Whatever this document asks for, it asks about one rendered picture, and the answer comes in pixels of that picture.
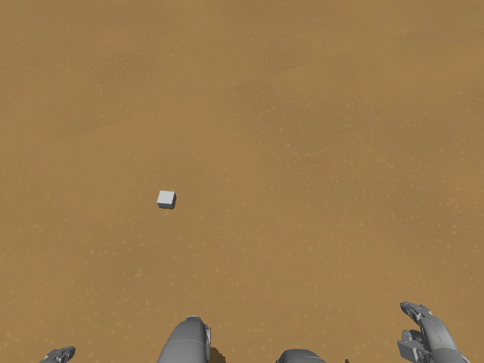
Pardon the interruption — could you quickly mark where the right robot arm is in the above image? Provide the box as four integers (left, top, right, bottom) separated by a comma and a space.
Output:
429, 348, 470, 363

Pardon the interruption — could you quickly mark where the right robot hand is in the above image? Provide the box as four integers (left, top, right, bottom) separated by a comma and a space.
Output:
397, 302, 458, 363

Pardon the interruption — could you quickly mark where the left robot hand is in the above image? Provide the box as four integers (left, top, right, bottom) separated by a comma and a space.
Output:
39, 346, 76, 363

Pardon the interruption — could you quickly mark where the small box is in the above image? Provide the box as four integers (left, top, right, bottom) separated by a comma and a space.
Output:
157, 191, 176, 208

